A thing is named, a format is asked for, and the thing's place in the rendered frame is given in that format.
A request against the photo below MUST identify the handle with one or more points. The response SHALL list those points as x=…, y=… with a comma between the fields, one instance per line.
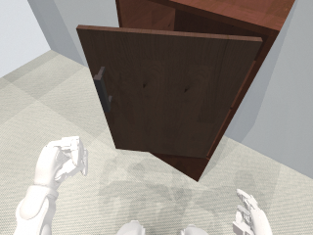
x=102, y=91

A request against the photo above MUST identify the left robot forearm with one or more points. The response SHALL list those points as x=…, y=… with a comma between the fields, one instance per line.
x=34, y=214

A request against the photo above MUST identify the cupboard door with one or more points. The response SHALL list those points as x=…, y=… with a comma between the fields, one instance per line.
x=171, y=90

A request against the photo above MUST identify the robot right hand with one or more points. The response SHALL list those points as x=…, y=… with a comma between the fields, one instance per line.
x=256, y=222

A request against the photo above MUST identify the robot left hand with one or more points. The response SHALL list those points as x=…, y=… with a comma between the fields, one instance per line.
x=68, y=153

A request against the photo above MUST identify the robot left thigh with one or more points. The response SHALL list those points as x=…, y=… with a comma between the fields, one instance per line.
x=132, y=228

